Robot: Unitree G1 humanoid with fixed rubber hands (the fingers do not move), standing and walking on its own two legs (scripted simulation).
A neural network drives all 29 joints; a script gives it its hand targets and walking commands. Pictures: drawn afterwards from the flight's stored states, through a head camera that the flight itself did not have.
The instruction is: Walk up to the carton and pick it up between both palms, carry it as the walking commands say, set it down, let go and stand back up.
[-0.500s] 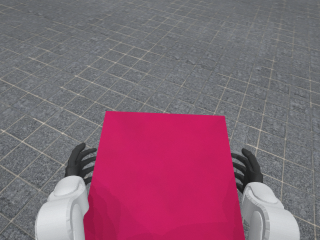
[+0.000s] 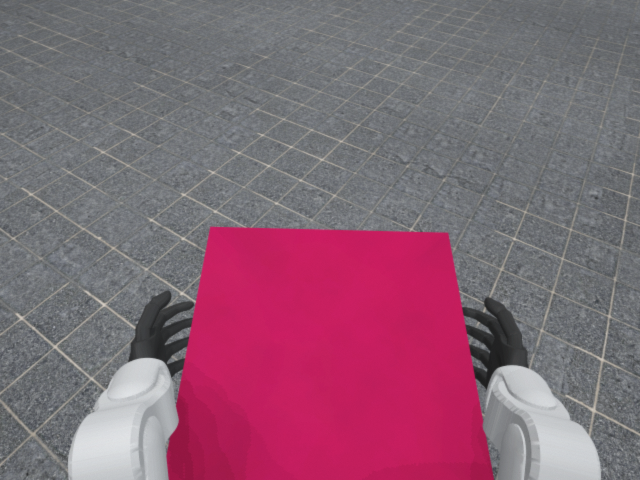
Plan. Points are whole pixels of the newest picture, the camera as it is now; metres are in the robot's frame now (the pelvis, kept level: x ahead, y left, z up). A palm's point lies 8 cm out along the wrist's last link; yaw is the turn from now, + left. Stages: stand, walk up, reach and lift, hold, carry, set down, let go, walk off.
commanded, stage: carry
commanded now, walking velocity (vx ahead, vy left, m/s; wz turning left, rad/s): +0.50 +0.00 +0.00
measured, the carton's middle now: (325, 368) +0.27 +0.00 +0.00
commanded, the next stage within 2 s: none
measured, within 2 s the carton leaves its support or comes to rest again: neither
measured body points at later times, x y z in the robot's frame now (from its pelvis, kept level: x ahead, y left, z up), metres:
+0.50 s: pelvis +0.32 +0.05 -0.01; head +0.34 +0.06 +0.44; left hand +0.59 +0.22 +0.09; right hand +0.55 -0.15 +0.09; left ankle +0.22 +0.14 -0.75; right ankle +0.44 -0.07 -0.72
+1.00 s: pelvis +0.66 +0.07 -0.02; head +0.66 +0.07 +0.43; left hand +0.90 +0.25 +0.09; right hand +0.89 -0.12 +0.09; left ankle +0.77 +0.17 -0.75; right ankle +0.49 -0.05 -0.75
